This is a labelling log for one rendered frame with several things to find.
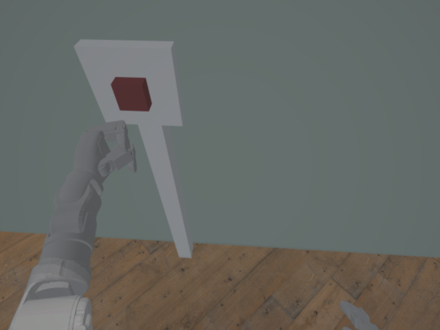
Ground robot left upper arm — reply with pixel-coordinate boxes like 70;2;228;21
12;295;93;330

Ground left robot hand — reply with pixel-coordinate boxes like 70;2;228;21
73;120;137;183

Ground right robot hand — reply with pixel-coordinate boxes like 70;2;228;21
340;300;379;330

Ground panel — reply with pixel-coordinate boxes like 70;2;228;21
74;39;193;258

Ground robot left forearm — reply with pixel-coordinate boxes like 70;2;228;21
8;170;104;330

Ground button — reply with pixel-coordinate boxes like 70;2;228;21
111;77;152;111

